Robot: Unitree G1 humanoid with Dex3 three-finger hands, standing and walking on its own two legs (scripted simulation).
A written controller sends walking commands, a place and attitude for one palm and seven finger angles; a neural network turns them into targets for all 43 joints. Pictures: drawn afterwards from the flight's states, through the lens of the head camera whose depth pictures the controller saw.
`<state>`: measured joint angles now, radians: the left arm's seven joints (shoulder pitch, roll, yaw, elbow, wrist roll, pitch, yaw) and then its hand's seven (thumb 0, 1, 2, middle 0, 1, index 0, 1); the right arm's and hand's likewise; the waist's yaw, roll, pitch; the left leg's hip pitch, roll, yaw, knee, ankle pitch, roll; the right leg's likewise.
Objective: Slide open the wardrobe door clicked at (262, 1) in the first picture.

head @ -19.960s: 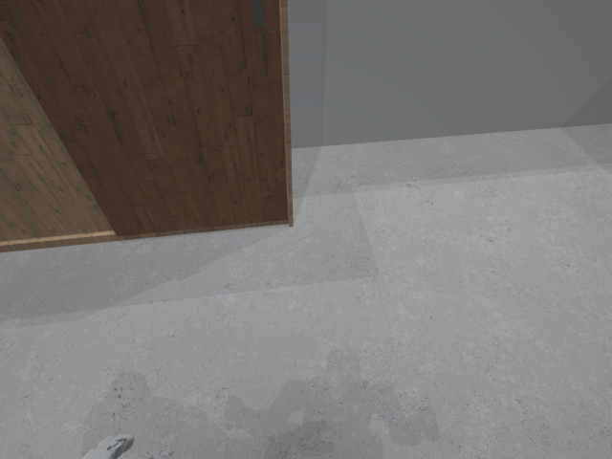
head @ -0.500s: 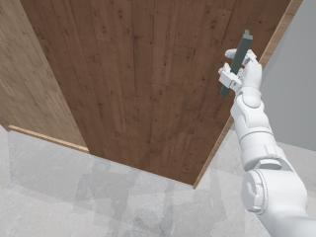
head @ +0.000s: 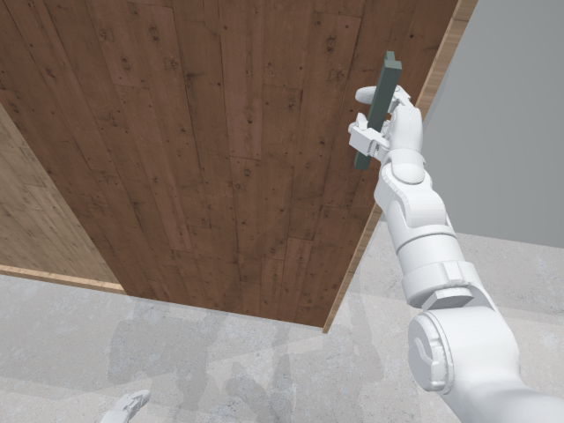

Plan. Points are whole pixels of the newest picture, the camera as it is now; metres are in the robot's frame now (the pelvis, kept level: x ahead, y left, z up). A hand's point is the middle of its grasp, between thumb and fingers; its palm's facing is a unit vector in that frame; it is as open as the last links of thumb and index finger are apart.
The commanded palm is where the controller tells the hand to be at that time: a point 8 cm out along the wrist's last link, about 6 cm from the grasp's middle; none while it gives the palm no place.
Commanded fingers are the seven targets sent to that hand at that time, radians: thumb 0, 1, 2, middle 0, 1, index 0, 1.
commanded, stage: tug the door sideways, standing still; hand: right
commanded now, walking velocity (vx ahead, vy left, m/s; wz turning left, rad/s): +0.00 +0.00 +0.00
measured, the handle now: (374, 114) +0.52 -0.08 +0.18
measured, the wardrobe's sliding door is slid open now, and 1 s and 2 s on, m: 0.00 0.02 0.10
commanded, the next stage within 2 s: step sideways, sliding the door along in 0.64 s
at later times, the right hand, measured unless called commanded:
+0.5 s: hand (353, 134) +0.47 -0.05 +0.18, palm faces +0.08 +1.00 -0.05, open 5.7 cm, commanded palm +0.44 -0.04 +0.18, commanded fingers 0.00 -0.90 -0.90 0.45 1.40 0.45 1.40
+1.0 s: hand (349, 135) +0.47 -0.04 +0.18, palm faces -0.10 +0.99 -0.08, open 5.8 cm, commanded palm +0.45 -0.08 +0.19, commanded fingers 0.00 -0.90 -0.90 0.45 1.40 0.45 1.40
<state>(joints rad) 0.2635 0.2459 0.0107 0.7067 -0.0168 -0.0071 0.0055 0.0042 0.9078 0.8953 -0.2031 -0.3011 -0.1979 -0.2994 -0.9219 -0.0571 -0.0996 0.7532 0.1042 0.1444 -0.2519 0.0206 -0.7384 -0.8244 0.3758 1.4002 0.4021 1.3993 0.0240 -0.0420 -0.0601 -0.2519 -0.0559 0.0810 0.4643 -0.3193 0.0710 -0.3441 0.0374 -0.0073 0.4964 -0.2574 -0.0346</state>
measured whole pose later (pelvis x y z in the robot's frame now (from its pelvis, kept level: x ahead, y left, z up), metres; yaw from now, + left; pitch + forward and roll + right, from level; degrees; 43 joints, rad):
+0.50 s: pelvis -0.03 -0.02 -0.01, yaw -1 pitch +8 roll +1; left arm 0.38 0.23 0.00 0.82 0.00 -0.12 -0.04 0.01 0.91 0.90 -0.20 -0.30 -0.20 -0.30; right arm -1.14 -0.06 0.01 1.09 0.16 -0.04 -0.33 0.00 -0.78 -0.79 0.36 1.40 0.30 1.40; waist 0.05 -0.04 -0.05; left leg -0.37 -0.03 0.10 0.56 -0.33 0.06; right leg -0.46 0.06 0.00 0.58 -0.25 -0.06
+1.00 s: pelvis -0.02 -0.02 -0.01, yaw +3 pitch +2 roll +0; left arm 0.29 0.21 -0.01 0.77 -0.02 -0.12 0.07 0.00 0.91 0.90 -0.20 -0.30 -0.20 -0.30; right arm -1.03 -0.17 -0.05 0.96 0.15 -0.14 -0.09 -0.01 -0.71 -0.77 0.43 1.40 0.34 1.40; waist 0.06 -0.07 0.08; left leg -0.41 -0.03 -0.01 0.88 -0.48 0.02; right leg -0.34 0.03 -0.07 0.58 -0.29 -0.07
